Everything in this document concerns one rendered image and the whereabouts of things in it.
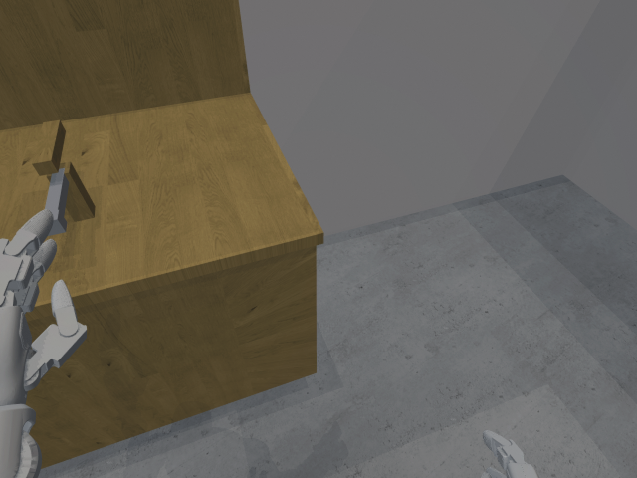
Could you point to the robot right hand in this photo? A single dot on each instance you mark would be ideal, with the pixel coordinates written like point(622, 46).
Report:
point(509, 456)

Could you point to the robot left hand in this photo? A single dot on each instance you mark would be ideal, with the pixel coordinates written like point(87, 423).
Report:
point(23, 262)

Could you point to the robot left forearm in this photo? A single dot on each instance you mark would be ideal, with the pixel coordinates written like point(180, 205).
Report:
point(20, 454)

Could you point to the counter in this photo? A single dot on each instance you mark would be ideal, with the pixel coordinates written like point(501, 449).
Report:
point(190, 252)

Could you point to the tap lever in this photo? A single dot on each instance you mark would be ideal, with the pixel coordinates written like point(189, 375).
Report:
point(56, 201)

